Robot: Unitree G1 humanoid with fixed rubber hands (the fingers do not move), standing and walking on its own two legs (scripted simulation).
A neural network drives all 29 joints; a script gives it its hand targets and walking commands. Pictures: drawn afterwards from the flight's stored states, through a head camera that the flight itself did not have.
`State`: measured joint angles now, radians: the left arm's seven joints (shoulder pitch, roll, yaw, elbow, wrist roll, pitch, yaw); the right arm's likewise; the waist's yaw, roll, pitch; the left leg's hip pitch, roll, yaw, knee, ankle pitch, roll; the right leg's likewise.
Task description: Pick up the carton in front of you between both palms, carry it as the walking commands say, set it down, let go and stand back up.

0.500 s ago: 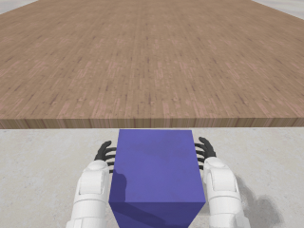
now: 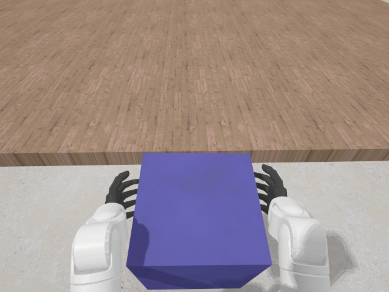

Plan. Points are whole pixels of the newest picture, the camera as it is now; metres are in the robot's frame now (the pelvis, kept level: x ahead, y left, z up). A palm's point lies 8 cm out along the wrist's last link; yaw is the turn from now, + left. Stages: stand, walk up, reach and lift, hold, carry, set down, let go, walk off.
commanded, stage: carry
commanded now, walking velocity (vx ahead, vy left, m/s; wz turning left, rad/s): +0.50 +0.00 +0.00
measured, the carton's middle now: (195, 226) +0.27 +0.01 +0.01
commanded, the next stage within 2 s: none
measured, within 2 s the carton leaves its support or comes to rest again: neither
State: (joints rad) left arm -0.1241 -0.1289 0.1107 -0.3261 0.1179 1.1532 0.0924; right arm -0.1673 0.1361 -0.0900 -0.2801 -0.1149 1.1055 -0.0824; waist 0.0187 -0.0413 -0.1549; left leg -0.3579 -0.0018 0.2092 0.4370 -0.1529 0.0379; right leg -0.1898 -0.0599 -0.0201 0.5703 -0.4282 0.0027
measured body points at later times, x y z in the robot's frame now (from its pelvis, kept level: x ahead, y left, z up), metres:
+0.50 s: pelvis +0.29 -0.06 +0.01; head +0.31 -0.07 +0.45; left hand +0.56 +0.10 +0.06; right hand +0.58 -0.20 +0.06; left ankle +0.18 +0.06 -0.65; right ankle +0.32 -0.13 -0.73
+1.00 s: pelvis +0.61 -0.02 +0.01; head +0.65 -0.02 +0.45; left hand +0.93 +0.11 +0.12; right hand +0.92 -0.19 +0.13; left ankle +0.64 +0.05 -0.73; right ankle +0.53 -0.13 -0.65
